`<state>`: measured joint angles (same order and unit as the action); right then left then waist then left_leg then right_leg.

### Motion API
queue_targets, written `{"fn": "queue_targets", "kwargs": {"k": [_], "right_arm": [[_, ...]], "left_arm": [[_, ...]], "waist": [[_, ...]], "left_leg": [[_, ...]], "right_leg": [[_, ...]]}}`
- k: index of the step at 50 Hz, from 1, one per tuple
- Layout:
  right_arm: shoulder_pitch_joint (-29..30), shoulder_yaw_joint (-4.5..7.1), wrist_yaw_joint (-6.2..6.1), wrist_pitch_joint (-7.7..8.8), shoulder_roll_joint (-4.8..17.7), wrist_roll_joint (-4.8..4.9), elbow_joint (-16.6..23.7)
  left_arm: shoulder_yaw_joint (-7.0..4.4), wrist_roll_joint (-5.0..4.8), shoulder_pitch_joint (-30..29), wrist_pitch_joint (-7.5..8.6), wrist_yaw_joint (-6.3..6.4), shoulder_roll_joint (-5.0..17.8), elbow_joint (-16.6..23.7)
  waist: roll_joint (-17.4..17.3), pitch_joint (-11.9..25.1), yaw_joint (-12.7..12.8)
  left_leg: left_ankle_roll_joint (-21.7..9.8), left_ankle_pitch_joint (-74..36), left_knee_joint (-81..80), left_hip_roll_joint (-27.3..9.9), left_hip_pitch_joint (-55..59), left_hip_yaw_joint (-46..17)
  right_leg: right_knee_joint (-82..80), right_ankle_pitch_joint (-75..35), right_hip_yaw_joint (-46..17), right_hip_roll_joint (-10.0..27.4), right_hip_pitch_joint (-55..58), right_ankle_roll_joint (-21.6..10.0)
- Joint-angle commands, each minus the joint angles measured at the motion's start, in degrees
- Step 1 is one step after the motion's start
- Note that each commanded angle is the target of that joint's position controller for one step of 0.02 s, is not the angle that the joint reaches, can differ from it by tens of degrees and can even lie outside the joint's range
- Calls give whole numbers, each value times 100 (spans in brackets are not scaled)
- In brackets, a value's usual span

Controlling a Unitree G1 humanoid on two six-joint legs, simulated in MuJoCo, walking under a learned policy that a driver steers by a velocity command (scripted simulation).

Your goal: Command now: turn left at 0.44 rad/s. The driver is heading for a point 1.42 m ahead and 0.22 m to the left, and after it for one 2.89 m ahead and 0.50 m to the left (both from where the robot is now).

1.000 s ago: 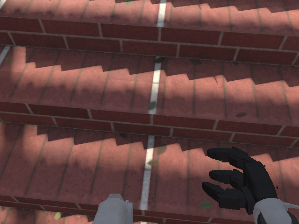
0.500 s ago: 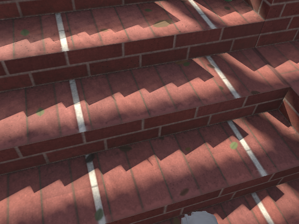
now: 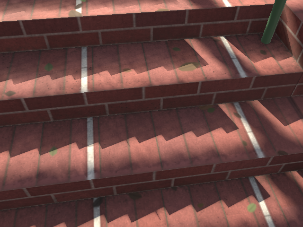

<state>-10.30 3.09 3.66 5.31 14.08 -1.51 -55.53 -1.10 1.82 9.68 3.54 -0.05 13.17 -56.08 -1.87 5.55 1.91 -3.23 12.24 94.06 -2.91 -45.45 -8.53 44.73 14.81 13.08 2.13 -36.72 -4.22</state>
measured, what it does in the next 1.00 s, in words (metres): climbs: left foot, then right foot 0.15 m higher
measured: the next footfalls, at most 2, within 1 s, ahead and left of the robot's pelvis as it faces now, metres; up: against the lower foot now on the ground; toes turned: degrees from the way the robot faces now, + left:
left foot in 0.30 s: +0.04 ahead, +0.13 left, +0.00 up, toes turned +7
right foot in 0.72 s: +0.43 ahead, +0.02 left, +0.15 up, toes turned +15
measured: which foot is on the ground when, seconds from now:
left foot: up 0.00-0.28, down 0.30-0.74, up 0.76-1.00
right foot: down 0.00-0.30, up 0.32-0.70, down 0.72-1.00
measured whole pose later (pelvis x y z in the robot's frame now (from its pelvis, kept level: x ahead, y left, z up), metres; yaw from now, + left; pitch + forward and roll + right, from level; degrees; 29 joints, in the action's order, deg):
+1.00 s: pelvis +0.40 +0.08 +0.17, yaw +14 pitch +7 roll -2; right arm -3.3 -0.3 3.9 3.2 11.3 -2.9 -51.3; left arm 1.0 5.3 26.8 2.9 -3.1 9.1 -67.7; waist -1.5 9.6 1.1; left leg -13.6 3.2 112.1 -1.1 -70.0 -8.2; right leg 36.5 20.0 3.1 -7.0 -23.4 -6.1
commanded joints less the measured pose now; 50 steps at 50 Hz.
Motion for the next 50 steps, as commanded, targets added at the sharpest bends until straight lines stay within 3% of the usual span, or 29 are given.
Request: {"fn": "queue_targets", "kwargs": {"k": [1,5,8,12,14,15,16,17,19,21,24,27,30,31,33,34,36,37,38,39,40,41,43,44,45,47,48,49,50], "right_arm": [[-421,-51,10,-31,12,27,48],[45,18,60,-89,340,-150,307],[-522,88,107,-94,305,-96,142],[-334,66,64,-19,106,-18,341],[-770,202,-6,148,231,3,103],[-948,289,-75,226,287,-137,-20],[-1408,445,-256,319,771,-88,-49],[-1980,486,-299,357,935,-86,-150],[-2164,372,-271,314,556,-363,-552],[-2226,129,-132,79,107,-339,-716],[-2204,-143,-88,-195,-243,-346,-783],[-2598,-348,-182,-112,-484,-621,-1049],[-2725,-430,-227,68,-393,-573,-1158],[-2880,-453,-204,105,-347,-540,-1149],[-2002,-349,93,69,240,-90,-751],[-1958,-266,166,186,565,-70,-661],[-2044,-60,258,308,974,-26,-636],[-2588,-66,317,301,536,-292,-786],[-3208,-189,391,259,-58,-518,-836],[-2338,-110,402,85,-247,-334,-782],[-1301,34,364,21,-131,-72,-525],[-957,11,224,29,-241,-74,-394],[-411,-140,36,-60,-497,-225,-41],[-455,-229,14,-139,-594,-227,65],[-506,-290,19,-204,-647,-242,107],[-282,-428,24,-296,-658,-164,293],[-60,-463,32,-294,-517,-133,371],[289,-502,62,-260,-579,-86,410],[772,-605,46,-224,-619,-105,676]], "left_arm": [[17,34,-1115,282,177,63,776],[-177,14,-470,336,62,667,680],[-216,89,-1146,424,1,863,888],[-250,-2,-1023,341,50,726,832],[-237,-57,-1058,138,19,578,839],[-171,30,-887,59,-9,291,776],[-31,144,-1083,65,-36,-177,1061],[36,117,-1829,156,-145,-131,1367],[87,95,-1717,225,-334,-243,1033],[80,213,-1462,291,-293,-21,747],[294,277,-1237,231,-355,-195,624],[486,263,-2027,202,-316,-305,1109],[503,131,-2948,91,-146,-160,1657],[533,154,-3196,-17,-154,-290,1763],[703,100,-3336,-319,-457,-730,2025],[574,-65,-2972,-350,-594,-378,1937],[272,-83,-1485,-359,-607,266,1393],[161,103,-222,-276,-543,455,975],[112,-3,869,-247,-496,596,612],[26,185,2403,-342,-352,769,148],[-4,249,2618,-180,-241,849,-65],[-11,128,1708,-33,-159,719,3],[218,128,751,-58,-243,-392,-221],[322,136,291,-62,-272,-683,-289],[352,46,-45,-13,-272,-789,-312],[277,231,318,91,-337,-681,-580],[248,337,365,124,-353,-561,-576],[268,452,1078,136,-347,-526,-734],[308,561,1409,113,-333,-607,-932]], "waist": [[220,590,-508],[438,74,-257],[615,-11,-521],[403,-220,-291],[63,-296,-345],[-188,-267,-284],[-1128,-203,-387],[-1696,-403,-1211],[-854,-827,-1146],[-161,-661,-808],[-248,-487,-557],[-158,-613,-640],[101,-638,-717],[-270,-699,-817],[-868,-858,-332],[-821,-590,-196],[-773,201,227],[-296,1224,205],[753,2454,285],[1411,1825,1009],[1143,340,1048],[652,-197,587],[-380,-27,-126],[-233,32,-527],[-83,13,-731],[-24,-73,-775],[-42,-85,-733],[627,-170,-522],[418,-239,-447]], "left_leg": [[318,-63,37,-190,370,139],[373,996,-2097,-348,280,698],[134,802,-2675,-345,1823,817],[-25,1496,-4814,-293,1921,844],[-161,880,-6698,113,2785,1225],[-319,720,-7043,200,3370,969],[-1350,941,-7247,-754,3918,-1188],[-1950,2833,-7986,-1249,4800,-3433],[-1769,1813,-7649,-1068,4664,-3284],[-1640,635,-7111,-751,4127,-2767],[-1626,688,-6999,-677,3973,-2443],[-1429,501,-7183,-699,3988,-2016],[-1122,537,-7842,-579,3246,-1526],[-1192,384,-8244,-579,2764,-1435],[-1484,-1808,-9425,-911,241,-1070],[-1447,-4367,-8982,-961,807,-771],[-1051,-8396,-7451,-932,3524,-98],[-645,-8205,-5835,-530,3202,-26],[-478,-5156,-4412,234,1394,-332],[-287,-620,-2063,1259,-133,-749],[-425,-1121,150,1120,-1233,-1093],[-513,-1532,789,772,-1395,-946],[-973,-1790,1547,660,-1556,-857],[-1106,-1747,1933,499,-1677,-708],[-1153,-1539,2040,380,-1990,-580],[-1108,-1169,1723,140,-2389,62],[-1046,-1172,1417,66,-2356,336],[-997,-568,2895,177,-2716,693],[-1095,-442,3078,82,-3403,602]], "right_leg": [[-2393,-215,-1235,1132,404,-733],[-3411,1371,-1072,1552,1205,-726],[-3591,1258,-643,1660,924,-593],[-3154,1318,-757,1965,2434,-736],[-2300,1776,-519,1662,2447,-709],[-1401,1597,-280,1364,2057,-537],[220,1154,196,617,551,-70],[1351,1446,-727,-23,-1704,124],[4720,777,-1796,-244,-3190,-181],[6183,-8,-1919,-304,-3673,-581],[7933,156,-1671,-307,-4519,-594],[7888,345,-1552,-65,-5304,-801],[5442,-140,-1136,396,-4378,-581],[4952,-706,-903,470,-3782,-443],[3982,700,-139,23,-177,-21],[3737,147,13,-268,283,-3],[1841,174,57,-714,534,-196],[1449,-1234,-1003,-457,2406,-711],[-86,-292,-3681,397,4691,-1699],[-1946,1219,-6225,1186,5018,-2159],[-2443,3242,-6697,1050,3616,-1647],[-2327,3305,-6367,1050,2448,-1589],[-2088,1658,-5157,889,1444,-1494],[-2244,975,-4666,838,1059,-1296],[-2260,369,-3895,634,918,-1110],[-2282,-546,-2591,291,936,-857],[-2349,-470,-2305,93,697,-805],[-2526,-542,-2529,151,837,-992],[-2503,-68,-2783,279,1092,-991]]}}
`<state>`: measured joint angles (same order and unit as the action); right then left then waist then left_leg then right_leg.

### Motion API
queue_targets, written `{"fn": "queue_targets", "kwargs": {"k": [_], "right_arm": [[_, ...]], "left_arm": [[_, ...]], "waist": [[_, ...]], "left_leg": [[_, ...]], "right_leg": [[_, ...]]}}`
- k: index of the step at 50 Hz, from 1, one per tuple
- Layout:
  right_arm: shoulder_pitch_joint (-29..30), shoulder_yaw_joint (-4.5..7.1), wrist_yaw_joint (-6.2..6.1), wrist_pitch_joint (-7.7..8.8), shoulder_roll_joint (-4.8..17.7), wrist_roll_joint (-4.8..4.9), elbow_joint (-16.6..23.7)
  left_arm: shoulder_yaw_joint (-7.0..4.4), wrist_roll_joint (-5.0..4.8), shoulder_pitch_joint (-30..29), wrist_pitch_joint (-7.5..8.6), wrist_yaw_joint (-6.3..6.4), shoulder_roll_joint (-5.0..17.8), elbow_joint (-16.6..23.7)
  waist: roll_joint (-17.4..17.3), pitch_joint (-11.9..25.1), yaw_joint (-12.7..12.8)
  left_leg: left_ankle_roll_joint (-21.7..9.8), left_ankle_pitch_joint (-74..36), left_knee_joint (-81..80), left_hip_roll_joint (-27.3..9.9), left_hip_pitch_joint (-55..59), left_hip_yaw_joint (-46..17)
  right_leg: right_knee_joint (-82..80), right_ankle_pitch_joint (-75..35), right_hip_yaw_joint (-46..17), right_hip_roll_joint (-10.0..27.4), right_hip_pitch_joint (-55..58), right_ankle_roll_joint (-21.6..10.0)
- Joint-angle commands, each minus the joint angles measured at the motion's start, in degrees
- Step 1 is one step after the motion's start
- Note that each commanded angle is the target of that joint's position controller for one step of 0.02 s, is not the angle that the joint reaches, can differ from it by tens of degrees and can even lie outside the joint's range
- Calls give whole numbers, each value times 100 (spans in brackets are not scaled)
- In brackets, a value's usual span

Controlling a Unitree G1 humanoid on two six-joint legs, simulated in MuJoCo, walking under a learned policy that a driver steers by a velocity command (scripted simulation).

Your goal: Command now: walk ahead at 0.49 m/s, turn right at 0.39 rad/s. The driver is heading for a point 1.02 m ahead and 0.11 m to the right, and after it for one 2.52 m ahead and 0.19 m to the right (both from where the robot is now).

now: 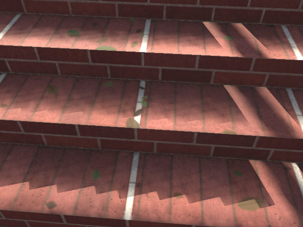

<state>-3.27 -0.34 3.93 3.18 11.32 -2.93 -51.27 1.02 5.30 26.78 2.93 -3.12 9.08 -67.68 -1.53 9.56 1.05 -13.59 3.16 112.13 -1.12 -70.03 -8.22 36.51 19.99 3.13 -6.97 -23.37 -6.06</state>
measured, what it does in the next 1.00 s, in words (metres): climbs, turning right: left foot 0.15 m higher, then right foot 0.15 m higher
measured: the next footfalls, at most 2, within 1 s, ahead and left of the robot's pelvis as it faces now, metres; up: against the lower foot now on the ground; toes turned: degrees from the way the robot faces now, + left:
left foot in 0.22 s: +0.33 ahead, +0.12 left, +0.15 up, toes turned -3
right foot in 0.74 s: +0.56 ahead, -0.21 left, +0.29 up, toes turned -26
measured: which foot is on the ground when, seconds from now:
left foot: up 0.00-0.20, down 0.22-0.78, up 0.80-1.00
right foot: down 0.00-0.26, up 0.28-0.72, down 0.74-1.00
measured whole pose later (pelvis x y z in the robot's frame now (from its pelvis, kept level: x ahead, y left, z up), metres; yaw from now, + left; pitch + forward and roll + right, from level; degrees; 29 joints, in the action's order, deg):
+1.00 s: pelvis +0.57 -0.11 +0.28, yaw -15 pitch +5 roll -3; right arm -11.2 1.4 5.5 3.7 11.0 -0.5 -58.4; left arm -0.8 5.0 24.4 1.9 -1.9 10.3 -67.6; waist -2.9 5.9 0.5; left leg -15.3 4.6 119.7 -2.3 -65.1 -8.6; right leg 40.3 22.5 12.7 -0.1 -22.3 -3.2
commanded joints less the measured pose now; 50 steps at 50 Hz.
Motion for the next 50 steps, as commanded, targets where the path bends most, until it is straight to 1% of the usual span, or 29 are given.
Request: {"fn": "queue_targets", "kwargs": {"k": [1,4,6,7,8,9,11,12,13,14,15,16,17,19,21,24,28,30,33,36,37,38,39,40,41,43,46,49,50], "right_arm": [[435,-334,-45,3,-407,11,435],[1609,-335,-205,-36,-66,31,989],[2565,-370,-217,-249,-212,-36,1381],[2398,-407,-131,-353,-366,-74,1539],[2369,-337,-79,-431,-222,19,1616],[1670,-272,-76,-472,-62,4,1420],[990,-54,-229,-381,384,44,1385],[-454,77,-324,-328,582,44,988],[-1724,146,-400,-297,835,108,579],[-2162,167,-399,-300,959,-126,546],[-1750,231,-474,-65,1002,-89,323],[-1218,214,-378,37,636,32,147],[-973,40,-278,35,-122,69,-176],[-540,-168,-275,66,-960,142,-463],[-545,-96,-336,155,-942,8,-592],[-1014,-28,-274,171,-505,-330,-777],[-2269,-113,-197,128,-310,-651,-1446],[-2650,-140,-49,152,-265,-675,-1556],[-2243,-129,210,298,1,-171,-1168],[-2676,56,194,504,848,54,-1246],[-2860,282,-373,479,996,457,-1236],[-3196,303,-584,587,1047,466,-1117],[-3219,-82,347,502,80,-528,-1264],[-2479,176,586,350,213,-81,-1132],[-2511,253,616,354,-19,167,-1249],[-1712,237,344,493,-259,77,-1008],[-1368,39,140,151,-723,188,-749],[-1091,-50,244,-23,-720,278,-624],[-814,-109,223,-14,-740,295,-392]], "left_arm": [[129,257,118,152,-47,-208,104],[137,231,750,265,-139,11,5],[179,-36,804,299,-280,32,198],[105,-205,70,318,-373,289,464],[56,-317,174,462,-395,628,610],[-17,-460,3,596,-332,875,710],[-306,-501,153,593,-307,1270,621],[-324,-218,372,556,-321,922,595],[-147,46,882,542,-410,145,671],[-290,-314,211,368,-490,248,426],[-333,-410,-279,331,-469,292,666],[-365,-397,-512,317,-351,223,662],[-354,-345,-683,267,-224,134,796],[-188,-317,-1025,98,-182,-416,1099],[-37,-361,-1293,-22,-235,-596,1324],[23,-495,-2106,-22,-371,-299,1613],[224,-580,-3269,-64,-89,-132,2374],[185,-520,-3882,-223,61,156,2750],[236,-317,-4609,-616,-215,-10,3045],[143,-342,-3605,-563,-312,90,2779],[44,-527,-1831,-162,73,-99,2199],[-93,-497,-1073,21,227,202,2010],[-18,-355,-694,-238,113,786,1784],[-381,-34,638,-372,108,1426,1358],[-519,-60,742,-217,108,1626,982],[-390,-226,-451,-4,120,742,777],[5,-124,-1672,37,25,-534,747],[-31,10,-1643,126,124,-420,707],[34,117,-1429,148,133,-486,589]], "waist": [[431,-668,-258],[296,-503,213],[654,-616,372],[1144,-619,-188],[1120,-271,-227],[1111,-194,-503],[1195,93,-700],[548,1442,-918],[-943,2512,-966],[-1647,1210,-1501],[-903,75,-1133],[-403,-247,-762],[361,-142,-423],[397,-193,85],[189,-401,287],[-263,-523,97],[80,-742,-253],[82,-626,-367],[-200,-460,-36],[-754,-291,420],[-415,108,640],[-465,701,863],[426,1733,954],[748,1220,1417],[680,260,1187],[563,-128,453],[-82,-298,-488],[576,-643,-563],[376,-724,-581]], "left_leg": [[-133,645,1256,-192,-1424,483],[288,106,-924,-447,-814,917],[581,954,-1914,-450,323,1479],[534,1067,-2775,-205,2350,1878],[793,993,-2959,130,3298,2049],[944,1151,-3662,292,3144,1818],[814,1656,-5750,584,3481,1664],[228,-294,-5625,1,5667,532],[-970,259,-7224,-1313,7822,-2269],[-1358,2418,-8842,-2093,6883,-4575],[-740,3799,-9085,-1906,5979,-4120],[-709,2985,-8898,-1936,5465,-3184],[-569,1725,-8809,-1942,5311,-2252],[5,710,-8804,-1461,5044,-597],[240,385,-9079,-1169,5004,638],[114,469,-9848,-1077,4741,1356],[136,-53,-10152,-1477,6661,1108],[149,-77,-10553,-1502,7011,1266],[-163,-2422,-11321,-1353,4821,2111],[-114,-6966,-9965,-1657,7004,1979],[369,-7230,-8596,-1507,7494,1972],[532,-6840,-7132,-1362,6337,1584],[472,-3623,-5890,-699,3373,886],[606,-140,-2941,119,2647,101],[480,-755,-1045,228,1867,-884],[247,-228,760,244,1010,-614],[-264,-535,657,-252,663,-466],[-248,489,1829,-305,296,143],[-381,609,1992,-261,-190,75]], "right_leg": [[-1722,-404,-1975,1256,103,-763],[-1966,-757,-1915,1127,227,-755],[-2735,-1526,-2091,1469,-430,-1007],[-3013,-4146,-1654,1458,-1450,-1072],[-2698,-6599,-1726,1611,-1409,-1229],[-2129,-8401,-1674,1873,-34,-1065],[-1158,-9889,-1613,2014,1784,-839],[629,-9624,-1510,1742,1228,-523],[2266,-6131,-1568,1029,-835,-382],[5786,-1749,-1834,164,-2672,-160],[7283,-2298,-1959,446,-3729,-304],[7940,-2224,-1763,497,-4052,-443],[8149,-2045,-1732,514,-4128,-655],[7802,-1674,-1700,826,-4221,-855],[7750,-1404,-1319,974,-4734,-935],[8398,-1018,-519,1018,-4857,-940],[8044,-827,-1057,1011,-6865,-1264],[6323,-1512,-714,1268,-6669,-1098],[4884,-498,734,1171,-3049,-684],[2889,-72,808,499,-2296,-457],[2200,1309,1272,55,-834,-412],[2125,496,-41,556,977,-519],[802,-471,-2842,1791,3195,-1455],[-1003,250,-4888,2423,2689,-1478],[-1271,735,-4860,2582,1691,-1043],[-881,-341,-3240,2530,766,-1272],[-1272,-726,-1698,2402,-75,-597],[-2051,-1117,-516,2288,-269,-753],[-2153,-1174,-333,2340,-96,-708]]}}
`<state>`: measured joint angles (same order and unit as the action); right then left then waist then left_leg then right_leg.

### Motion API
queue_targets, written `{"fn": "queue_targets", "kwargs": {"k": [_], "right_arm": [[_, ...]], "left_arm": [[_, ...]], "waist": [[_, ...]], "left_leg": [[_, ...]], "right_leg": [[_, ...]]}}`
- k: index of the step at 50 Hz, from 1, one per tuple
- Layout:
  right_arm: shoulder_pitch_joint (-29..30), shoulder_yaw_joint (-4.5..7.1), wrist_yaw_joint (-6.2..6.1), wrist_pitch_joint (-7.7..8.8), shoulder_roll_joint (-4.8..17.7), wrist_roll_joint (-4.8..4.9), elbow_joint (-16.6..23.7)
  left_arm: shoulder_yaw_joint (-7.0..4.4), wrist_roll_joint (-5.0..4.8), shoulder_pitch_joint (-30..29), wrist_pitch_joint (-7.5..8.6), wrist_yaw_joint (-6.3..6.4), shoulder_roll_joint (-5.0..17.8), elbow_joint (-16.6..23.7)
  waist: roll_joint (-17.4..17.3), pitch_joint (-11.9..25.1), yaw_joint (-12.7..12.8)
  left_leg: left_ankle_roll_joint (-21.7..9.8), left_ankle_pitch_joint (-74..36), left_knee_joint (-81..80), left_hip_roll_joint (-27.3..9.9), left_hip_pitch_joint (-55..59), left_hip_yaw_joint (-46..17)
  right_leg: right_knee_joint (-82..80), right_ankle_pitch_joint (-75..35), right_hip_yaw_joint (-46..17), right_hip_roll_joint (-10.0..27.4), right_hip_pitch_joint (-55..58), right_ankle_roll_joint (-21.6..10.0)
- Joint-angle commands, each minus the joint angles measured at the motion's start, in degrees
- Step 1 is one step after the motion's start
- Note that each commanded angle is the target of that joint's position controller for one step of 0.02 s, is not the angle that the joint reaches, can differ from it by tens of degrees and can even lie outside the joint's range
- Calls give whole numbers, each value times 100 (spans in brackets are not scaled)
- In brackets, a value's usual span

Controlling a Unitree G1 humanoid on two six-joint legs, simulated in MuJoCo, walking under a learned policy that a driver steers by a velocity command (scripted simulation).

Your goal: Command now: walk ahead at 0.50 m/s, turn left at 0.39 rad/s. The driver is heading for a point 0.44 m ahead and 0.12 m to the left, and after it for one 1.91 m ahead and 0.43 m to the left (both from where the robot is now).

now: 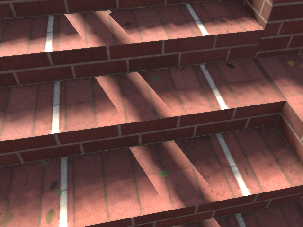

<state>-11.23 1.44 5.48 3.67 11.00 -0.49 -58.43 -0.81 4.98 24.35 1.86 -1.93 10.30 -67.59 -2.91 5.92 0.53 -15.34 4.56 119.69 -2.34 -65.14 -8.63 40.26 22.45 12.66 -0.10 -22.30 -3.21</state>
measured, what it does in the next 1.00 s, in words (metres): climbs, turning left: left foot 0.15 m higher, then right foot 0.15 m higher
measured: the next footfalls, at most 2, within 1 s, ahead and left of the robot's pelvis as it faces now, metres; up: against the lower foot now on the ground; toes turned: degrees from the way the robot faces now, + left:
left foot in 0.22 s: +0.27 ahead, +0.14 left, +0.15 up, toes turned +10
right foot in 0.70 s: +0.60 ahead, +0.02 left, +0.29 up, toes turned +20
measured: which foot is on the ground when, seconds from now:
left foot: up 0.00-0.20, down 0.22-0.74, up 0.76-1.00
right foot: down 0.00-0.28, up 0.30-0.68, down 0.70-1.00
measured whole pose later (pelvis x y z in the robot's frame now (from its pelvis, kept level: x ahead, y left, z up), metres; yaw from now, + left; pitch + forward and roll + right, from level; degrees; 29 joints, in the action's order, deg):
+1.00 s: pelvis +0.54 +0.09 +0.30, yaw +24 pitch +5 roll -1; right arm -5.1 0.2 3.1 3.0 10.3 -2.3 -51.1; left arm 0.4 4.0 28.7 4.4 -1.4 6.7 -68.1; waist -2.0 7.2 2.2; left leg -10.8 2.8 107.1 -1.7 -68.6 -6.8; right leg 37.1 20.6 5.6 -2.1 -21.6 -4.2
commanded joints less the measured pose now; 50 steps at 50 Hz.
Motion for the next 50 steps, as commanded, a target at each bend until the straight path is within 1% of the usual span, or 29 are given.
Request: {"fn": "queue_targets", "kwargs": {"k": [1,5,7,8,9,11,12,13,14,15,16,20,21,24,28,31,32,35,36,37,38,39,40,43,46,47,48,49,50], "right_arm": [[377,-345,48,-38,-620,21,518],[1636,-372,-30,-101,-58,-2,1179],[2329,-362,-10,-324,30,18,1433],[2056,-372,66,-402,-230,13,1447],[1827,-315,67,-474,-145,4,1500],[1039,-211,33,-442,-20,-99,1387],[747,-83,-106,-377,191,-68,1299],[-40,55,-265,-266,521,28,1127],[-1267,150,-363,-272,781,-32,772],[-2387,250,-342,-315,1186,-299,283],[-2426,428,-397,-212,1409,-365,194],[-399,-14,-211,-77,-146,-165,-123],[-127,-127,-146,-53,-358,-270,-192],[-466,-112,-206,118,-35,-417,-204],[-1810,-197,-219,204,-66,-679,-705],[-1102,-136,-5,216,393,-233,-75],[-973,-116,37,293,563,-75,97],[-1023,223,77,489,1264,9,113],[-1604,220,124,471,695,-193,-152],[-2443,77,224,417,3,-440,-261],[-1624,220,300,201,135,-269,-418],[-979,283,206,194,149,-85,-210],[-695,278,48,204,153,5,-182],[-258,66,-166,133,-235,-166,113],[6,-98,-173,26,-320,-165,345],[473,-272,-413,-54,-712,-371,1127],[583,-256,-483,-79,-500,-300,1185],[619,-262,-149,-142,-92,-72,826],[849,-274,-99,-149,-67,-147,1003]], "left_arm": [[255,222,-885,262,17,-588,416],[276,430,213,297,-46,-5,179],[248,208,-354,260,-231,309,619],[215,40,-159,380,-283,697,635],[134,0,-9,528,-324,1026,581],[-90,-250,-4,599,-329,1416,619],[-74,-80,303,551,-347,1190,517],[-19,243,694,559,-297,716,564],[10,271,500,513,-463,705,667],[-37,34,-515,375,-676,497,884],[-25,-224,-679,361,-672,274,1028],[202,-123,-1362,360,-259,-155,1432],[188,-117,-1303,259,-213,27,1503],[235,-271,-1740,154,-175,143,1701],[427,-207,-3246,190,52,202,2537],[512,-160,-4228,-54,90,75,3152],[497,-207,-3693,-51,14,-136,3057],[77,-326,-2272,6,-133,845,2655],[-57,-158,-1050,25,-154,1065,2223],[-117,-173,143,44,-161,1250,1854],[-126,24,594,-59,-95,1264,1731],[-142,-74,478,140,-42,1224,1445],[-103,-202,-339,189,-40,916,1433],[266,-231,-1225,184,8,-639,953],[248,-42,-1130,281,-22,-581,648],[52,-580,-330,499,197,-162,298],[97,-633,-397,600,272,-107,326],[127,182,-597,463,-12,-76,575],[164,293,-293,410,-85,-191,451]], "waist": [[494,-366,-440],[519,-145,-65],[651,-323,-68],[1104,-271,-315],[886,-208,-498],[1054,-128,-695],[1186,276,-510],[695,1161,-468],[181,1624,-889],[-726,1069,-1318],[-867,675,-1235],[375,93,164],[687,87,397],[-194,-62,300],[535,25,-240],[-130,-370,-171],[-639,-536,117],[-474,301,602],[224,1344,565],[1408,2485,588],[2097,1137,1266],[1553,-163,1020],[1225,-496,602],[69,-96,-144],[97,-162,-310],[198,-666,-541],[-103,-786,-552],[938,-30,-15],[931,-330,2]], "left_leg": [[-363,629,1463,-81,-1089,141],[-172,-199,-1171,-399,-1164,731],[251,1006,-3189,-405,904,1446],[497,970,-3094,-45,1919,1885],[569,864,-3572,156,2030,1871],[741,1718,-5810,694,1792,2014],[594,1507,-6037,978,2543,1919],[52,-617,-5711,737,4753,649],[-267,616,-7139,388,6130,-929],[-549,1834,-9185,-292,6776,-3120],[-250,2295,-9591,-625,6546,-3810],[-24,951,-9101,-290,4349,-2064],[14,588,-9191,-207,4067,-1597],[-95,437,-9730,-5,3462,-957],[311,1184,-9733,-31,4456,-1176],[-26,1032,-11324,-279,2258,-1155],[-263,-559,-11355,-611,1939,-1261],[28,-7120,-9486,-798,5300,-615],[425,-6482,-7610,-250,4844,-454],[632,-2784,-6179,540,2901,-566],[786,169,-3192,1100,1215,-947],[600,-387,-2072,906,150,-935],[428,-759,-1649,702,109,-808],[-15,-690,-985,453,72,-758],[52,-547,-1346,303,-510,-330],[704,-108,-1267,105,41,566],[897,-283,-1741,-41,183,889],[530,-113,-479,115,-493,751],[371,27,-88,-52,-1323,618]], "right_leg": [[-2520,-1499,-1105,1565,132,-934],[-2821,-1707,-202,1132,1071,-722],[-3948,-2458,224,1325,-117,-935],[-3743,-5377,302,1556,-236,-1179],[-3170,-7861,421,1764,480,-1209],[-1999,-9043,385,1982,2647,-1125],[-1297,-9376,404,1845,2751,-1122],[95,-8599,146,1550,1246,-744],[1355,-6043,-215,960,-258,-542],[3549,-1759,-1014,-63,-2367,-279],[5451,-2091,-2317,-202,-3457,-404],[7883,-2162,-2561,-138,-4502,-923],[7674,-2249,-2332,2,-4623,-940],[8411,-1051,-1498,92,-4587,-698],[6582,-827,-1549,419,-5392,-678],[4028,298,-729,500,-2329,-9],[4369,-44,-399,246,-1280,197],[2211,-414,-427,-453,-1077,-116],[1827,-2348,-1753,61,667,-771],[-70,-1251,-4784,1203,2828,-1913],[-1855,2018,-7269,1811,2078,-2075],[-1928,3636,-6664,1541,1243,-1447],[-1666,2756,-5812,1599,322,-1455],[-1555,624,-3935,1350,-378,-1152],[-1822,-338,-2506,848,-307,-879],[-2023,311,-2377,975,-713,-722],[-2201,65,-2120,759,-948,-669],[-2254,-541,-2034,605,-353,-997],[-2229,-454,-2404,819,57,-1122]]}}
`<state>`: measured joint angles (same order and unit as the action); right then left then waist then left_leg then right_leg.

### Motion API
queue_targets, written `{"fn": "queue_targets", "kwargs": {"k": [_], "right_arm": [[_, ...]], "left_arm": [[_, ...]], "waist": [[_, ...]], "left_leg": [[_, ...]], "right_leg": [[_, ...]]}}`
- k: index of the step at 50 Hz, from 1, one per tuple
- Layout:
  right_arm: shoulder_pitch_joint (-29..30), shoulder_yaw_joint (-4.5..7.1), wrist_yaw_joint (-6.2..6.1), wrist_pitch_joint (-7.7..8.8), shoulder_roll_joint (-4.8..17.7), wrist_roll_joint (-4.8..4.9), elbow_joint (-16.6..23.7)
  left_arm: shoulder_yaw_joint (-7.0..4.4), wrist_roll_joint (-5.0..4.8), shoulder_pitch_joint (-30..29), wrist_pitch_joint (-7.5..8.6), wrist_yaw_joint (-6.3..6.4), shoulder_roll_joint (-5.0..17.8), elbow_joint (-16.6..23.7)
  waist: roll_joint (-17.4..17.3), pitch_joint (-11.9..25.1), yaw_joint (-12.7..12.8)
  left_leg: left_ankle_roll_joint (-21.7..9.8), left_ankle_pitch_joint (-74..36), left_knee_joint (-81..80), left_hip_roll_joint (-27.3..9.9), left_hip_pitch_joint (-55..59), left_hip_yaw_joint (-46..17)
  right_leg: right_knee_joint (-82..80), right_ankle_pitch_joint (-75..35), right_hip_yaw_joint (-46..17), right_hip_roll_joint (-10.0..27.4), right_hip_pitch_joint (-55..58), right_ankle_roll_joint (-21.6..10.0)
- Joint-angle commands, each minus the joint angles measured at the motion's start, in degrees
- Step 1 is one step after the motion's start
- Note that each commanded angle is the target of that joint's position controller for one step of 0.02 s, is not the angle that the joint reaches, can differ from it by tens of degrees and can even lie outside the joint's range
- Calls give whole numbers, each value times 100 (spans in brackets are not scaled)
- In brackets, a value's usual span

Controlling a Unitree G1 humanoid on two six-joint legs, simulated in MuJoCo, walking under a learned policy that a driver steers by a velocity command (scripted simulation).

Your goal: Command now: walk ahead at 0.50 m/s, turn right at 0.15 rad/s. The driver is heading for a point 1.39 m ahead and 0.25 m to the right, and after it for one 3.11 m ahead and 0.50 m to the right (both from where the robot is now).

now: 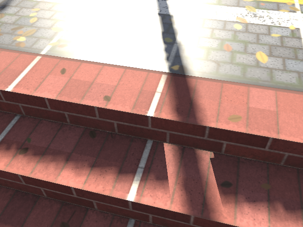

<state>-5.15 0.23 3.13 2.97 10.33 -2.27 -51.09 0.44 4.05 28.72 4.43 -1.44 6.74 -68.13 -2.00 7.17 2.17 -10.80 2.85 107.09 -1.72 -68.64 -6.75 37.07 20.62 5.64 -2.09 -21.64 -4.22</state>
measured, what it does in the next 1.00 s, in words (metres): climbs, turning right: left foot 0.15 m higher, then right foot 0.15 m higher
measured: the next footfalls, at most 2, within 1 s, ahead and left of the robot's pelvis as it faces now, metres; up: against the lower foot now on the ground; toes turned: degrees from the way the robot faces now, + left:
left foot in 0.28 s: +0.35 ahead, +0.15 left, +0.15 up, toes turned -1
right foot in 0.84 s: +0.57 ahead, -0.17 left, +0.29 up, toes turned -28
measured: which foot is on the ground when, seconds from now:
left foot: up 0.00-0.26, down 0.28-0.90, up 0.92-1.00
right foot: down 0.00-0.30, up 0.32-0.82, down 0.84-1.00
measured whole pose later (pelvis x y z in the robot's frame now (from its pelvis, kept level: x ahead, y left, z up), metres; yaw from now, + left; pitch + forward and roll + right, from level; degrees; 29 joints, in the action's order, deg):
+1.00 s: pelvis +0.53 -0.07 +0.24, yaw -26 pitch +6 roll -2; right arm -20.0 1.3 6.8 6.6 11.2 -2.0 -63.1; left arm -2.2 3.0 9.7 2.3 -2.6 10.9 -55.6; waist -1.7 6.9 0.9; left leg -8.3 0.7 95.6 -0.1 -32.6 -10.4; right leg 57.8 25.8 6.6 -4.2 -38.2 -5.2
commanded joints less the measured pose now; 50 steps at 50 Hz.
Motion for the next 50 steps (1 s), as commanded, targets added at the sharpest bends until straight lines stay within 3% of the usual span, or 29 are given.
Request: {"fn": "queue_targets", "kwargs": {"k": [1,6,8,9,10,11,13,14,15,16,17,18,20,22,26,28,32,35,37,39,41,42,43,44,45,46,47,48,50], "right_arm": [[495,-191,106,-54,14,-74,351],[2060,-438,-159,-145,-142,-38,1208],[3208,-522,-16,-446,-353,-205,1630],[2918,-475,78,-496,-374,-265,1513],[2520,-473,153,-505,-466,-188,1428],[2268,-348,160,-459,-153,-105,1339],[1883,-213,108,-296,95,74,1366],[1098,-84,9,-192,310,84,1229],[-63,-89,-99,-98,407,108,864],[-1570,29,-216,-129,831,-121,514],[-2115,213,-256,-49,1149,-187,143],[-1641,230,-253,72,1203,-53,-99],[-877,66,-69,82,221,64,-403],[-353,-152,-60,26,-621,-12,-531],[-279,-83,-150,162,-519,-212,-694],[-841,-110,-120,153,-393,-360,-964],[-1855,-264,-65,172,-292,-643,-1537],[-2518,-356,-43,253,-261,-713,-1562],[-2599,-337,157,262,-79,-462,-1554],[-2646,-249,203,416,545,-235,-1470],[-2474,-34,183,491,1133,-191,-1348],[-2514,39,177,484,1185,-209,-1330],[-2686,45,185,524,995,-382,-1303],[-2813,14,291,550,802,-447,-1244],[-2372,1,444,470,711,-365,-1096],[-1995,92,555,335,461,14,-1026],[-1860,163,523,318,225,78,-1071],[-1561,164,462,404,68,66,-1045],[-1100,61,273,488,-221,191,-712]], "left_arm": [[90,388,-229,117,-112,70,317],[175,428,1159,144,-158,10,-218],[243,121,948,152,-394,-52,3],[269,-137,684,206,-459,-35,242],[232,-192,727,273,-514,231,229],[151,-274,532,364,-514,570,363],[-110,-189,559,441,-461,1157,374],[-292,-169,147,422,-442,1361,502],[-152,28,545,486,-434,557,635],[-1,7,439,429,-520,-67,789],[-197,-227,-83,284,-617,164,625],[-310,-282,-368,251,-581,255,611],[-309,-232,-568,261,-456,131,677],[-199,-288,-1056,92,-390,-190,958],[-82,-331,-1580,-31,-525,-183,1153],[-55,-347,-1928,-44,-620,76,1242],[182,-407,-3105,-121,-358,138,2013],[185,-309,-3983,-313,-274,425,2429],[230,-248,-4900,-611,-354,268,2790],[209,-298,-4428,-663,-529,45,2750],[73,-368,-3606,-537,-517,278,2545],[-33,-386,-3159,-440,-423,445,2435],[-125,-353,-2429,-397,-292,693,2226],[-201,-491,-1404,-399,-210,916,1911],[-342,-337,-201,-441,-79,1280,1589],[-592,-60,628,-461,-52,1913,1258],[-700,83,622,-319,35,1962,1000],[-605,17,127,-248,-1,1470,833],[-322,-105,-1074,-135,-184,654,758]], "waist": [[459,-455,23],[625,-652,461],[867,-810,469],[980,-648,263],[1344,-513,74],[1201,-285,-136],[1465,138,-385],[1495,619,-714],[96,2057,-691],[-1280,2524,-1216],[-1273,1400,-1436],[-780,252,-1121],[150,92,-429],[377,85,-13],[315,-251,214],[14,-472,10],[211,-487,-145],[83,-300,-457],[-131,-650,-529],[-564,-495,-140],[-791,-385,205],[-937,-182,286],[-760,502,331],[-390,1161,547],[376,1275,1031],[770,1028,1156],[536,500,993],[1011,-102,656],[218,59,-181]], "left_leg": [[-228,240,1215,-169,-1669,258],[-56,-7,-842,-789,-2232,731],[117,1010,-2032,-752,45,1205],[223,1333,-2397,-549,1052,1571],[254,1314,-2233,-310,1871,1628],[283,1545,-2684,-18,2155,1763],[219,2080,-4237,419,3040,1706],[80,1554,-4757,392,4028,1314],[-657,-120,-5049,-595,6869,-457],[-1251,765,-7207,-1764,8081,-3294],[-999,2859,-8220,-2031,6885,-4471],[-660,3737,-8284,-1896,5602,-3732],[-612,1309,-8053,-1986,5028,-2175],[-149,129,-8133,-1827,4826,-1046],[61,401,-8813,-1217,4510,1008],[-196,362,-9134,-1310,4930,1071],[-42,171,-9375,-1343,6323,1403],[-10,32,-9839,-1282,6625,1799],[-93,-1057,-10617,-1646,6107,2089],[-239,-4760,-10099,-1747,5827,2538],[-223,-6929,-9261,-1914,7169,2572],[-192,-7445,-8739,-1857,7432,2567],[115,-7622,-7942,-1608,6451,2459],[284,-5914,-6724,-1181,4916,2094],[477,-2191,-5149,-501,3214,1651],[527,206,-2235,90,2418,425],[391,-378,-971,277,1851,-838],[225,-484,489,460,1371,-964],[-175,-145,1151,633,982,-1187]], "right_leg": [[-1806,-305,-2058,1161,647,-1101],[-2382,-696,-2359,1467,1544,-1168],[-3267,-1470,-1855,1600,-326,-1170],[-3281,-1994,-1509,1546,-540,-1139],[-3058,-3531,-1349,1663,-545,-1150],[-2658,-5512,-1227,1593,121,-1093],[-2047,-8379,-1163,1704,1547,-908],[-1082,-8960,-987,1523,1657,-586],[720,-7187,-1255,1137,-310,-299],[2398,-1831,-1566,94,-2114,-216],[5411,-1765,-2271,45,-3004,-221],[6777,-2228,-2175,174,-3496,-280],[8115,-2129,-1912,166,-3789,-680],[7920,-1958,-1977,337,-3990,-1024],[7613,-1778,-1503,496,-4392,-1208],[9006,-1413,-1336,302,-5250,-1327],[8452,-1282,-1374,448,-6659,-1637],[6441,-1990,-693,782,-6194,-1264],[4992,-635,26,963,-4949,-1036],[4808,-209,589,387,-3225,-780],[3387,123,503,-146,-2922,-738],[2656,156,445,-393,-2153,-701],[2912,-1832,-63,-244,-223,-966],[2109,-1658,-1220,-15,1854,-1144],[409,-955,-2941,646,3210,-1414],[-1167,-698,-5134,1442,2763,-1515],[-1338,-99,-5077,1528,1965,-1000],[-1081,-781,-4442,1515,943,-1021],[-768,-2668,-3098,1612,323,-741]]}}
